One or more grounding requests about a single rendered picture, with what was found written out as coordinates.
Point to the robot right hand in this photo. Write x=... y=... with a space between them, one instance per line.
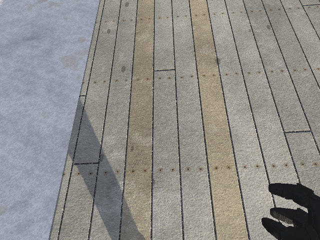
x=306 y=226

